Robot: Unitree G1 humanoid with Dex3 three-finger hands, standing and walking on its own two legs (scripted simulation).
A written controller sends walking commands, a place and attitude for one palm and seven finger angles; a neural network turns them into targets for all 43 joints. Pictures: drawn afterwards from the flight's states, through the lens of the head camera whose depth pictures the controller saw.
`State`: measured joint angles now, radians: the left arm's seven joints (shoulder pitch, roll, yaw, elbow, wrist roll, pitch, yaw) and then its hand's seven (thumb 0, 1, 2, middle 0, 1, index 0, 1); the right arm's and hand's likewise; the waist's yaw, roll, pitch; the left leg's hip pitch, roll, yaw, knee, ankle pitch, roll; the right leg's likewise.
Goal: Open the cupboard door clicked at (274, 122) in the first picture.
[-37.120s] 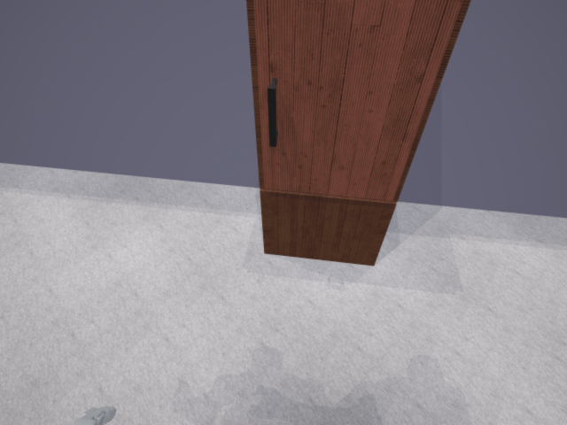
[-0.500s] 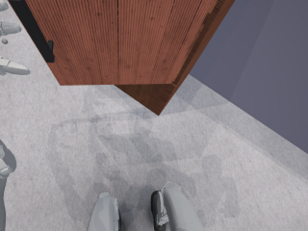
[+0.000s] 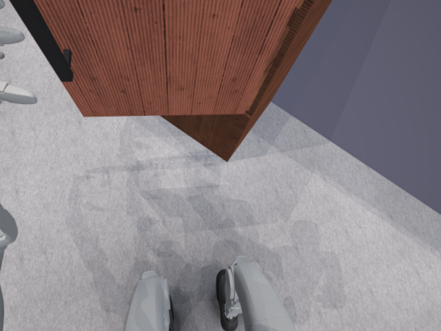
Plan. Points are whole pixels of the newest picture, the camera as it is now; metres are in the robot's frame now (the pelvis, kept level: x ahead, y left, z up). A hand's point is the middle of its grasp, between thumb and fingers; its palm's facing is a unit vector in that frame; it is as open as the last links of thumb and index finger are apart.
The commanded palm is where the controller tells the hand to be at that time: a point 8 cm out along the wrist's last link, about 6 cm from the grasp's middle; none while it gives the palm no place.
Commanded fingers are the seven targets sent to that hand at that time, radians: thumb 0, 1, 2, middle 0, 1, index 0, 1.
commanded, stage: slide the fingers in behind the handle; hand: left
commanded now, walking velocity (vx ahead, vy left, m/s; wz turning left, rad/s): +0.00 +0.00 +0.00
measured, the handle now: (46, 28) +0.58 +0.22 +0.07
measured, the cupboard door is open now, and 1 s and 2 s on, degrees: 40 40 40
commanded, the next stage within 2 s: close the thumb around the handle in 1.52 s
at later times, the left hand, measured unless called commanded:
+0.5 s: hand (28, 52) +0.54 +0.24 +0.07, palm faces +0.00 -1.00 -0.02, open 13.9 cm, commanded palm +0.52 +0.27 +0.07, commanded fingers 0.00 -0.50 0.30 -0.30 -1.20 -0.30 -1.20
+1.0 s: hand (51, 55) +0.54 +0.21 +0.06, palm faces +0.00 -1.00 +0.00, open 13.9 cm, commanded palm +0.52 +0.24 +0.07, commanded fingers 0.00 -0.50 0.30 -0.30 -1.20 -0.30 -1.20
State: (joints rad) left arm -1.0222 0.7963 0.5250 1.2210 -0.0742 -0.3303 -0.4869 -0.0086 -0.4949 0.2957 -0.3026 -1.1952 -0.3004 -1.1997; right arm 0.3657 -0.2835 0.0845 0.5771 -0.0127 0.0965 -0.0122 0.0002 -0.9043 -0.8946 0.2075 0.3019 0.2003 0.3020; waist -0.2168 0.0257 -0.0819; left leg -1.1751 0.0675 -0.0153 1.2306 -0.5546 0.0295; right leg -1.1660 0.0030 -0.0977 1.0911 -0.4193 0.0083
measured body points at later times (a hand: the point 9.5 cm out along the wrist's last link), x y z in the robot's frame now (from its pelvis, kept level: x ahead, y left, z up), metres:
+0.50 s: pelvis +0.00 +0.00 +0.00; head +0.18 +0.03 +0.42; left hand +0.53 +0.29 +0.07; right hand -0.01 -0.26 -0.09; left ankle +0.00 +0.09 -0.63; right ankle +0.04 -0.13 -0.63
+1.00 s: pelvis +0.01 +0.00 +0.01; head +0.18 +0.03 +0.42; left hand +0.53 +0.27 +0.07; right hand +0.01 -0.26 -0.10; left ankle +0.00 +0.09 -0.63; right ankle +0.04 -0.13 -0.63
